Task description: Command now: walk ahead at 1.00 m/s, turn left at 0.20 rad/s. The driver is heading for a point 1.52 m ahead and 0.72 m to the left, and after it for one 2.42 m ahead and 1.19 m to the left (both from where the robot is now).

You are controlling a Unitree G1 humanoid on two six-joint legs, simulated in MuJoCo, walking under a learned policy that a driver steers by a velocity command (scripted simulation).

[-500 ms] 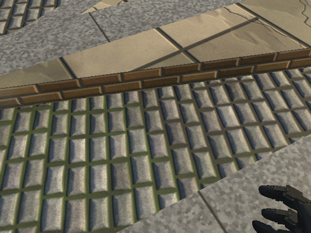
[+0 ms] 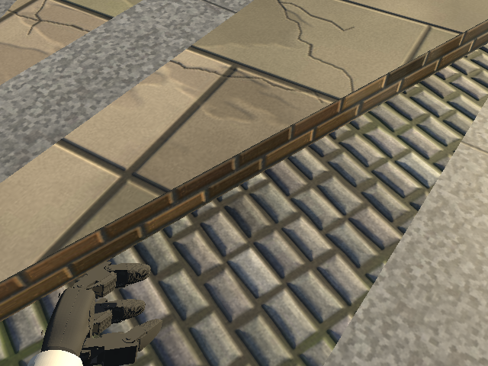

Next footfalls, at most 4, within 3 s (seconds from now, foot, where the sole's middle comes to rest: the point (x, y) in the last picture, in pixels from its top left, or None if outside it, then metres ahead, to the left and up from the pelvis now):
0.08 right None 0.30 -0.14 -0.76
0.52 left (157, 316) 0.65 0.18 -0.76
1.04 right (112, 156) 1.13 0.28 -0.60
1.58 left None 1.33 0.71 -0.60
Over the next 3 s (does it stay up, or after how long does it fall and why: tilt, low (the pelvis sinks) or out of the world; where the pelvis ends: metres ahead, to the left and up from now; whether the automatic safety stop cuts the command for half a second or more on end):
stays up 2.09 0.95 0.16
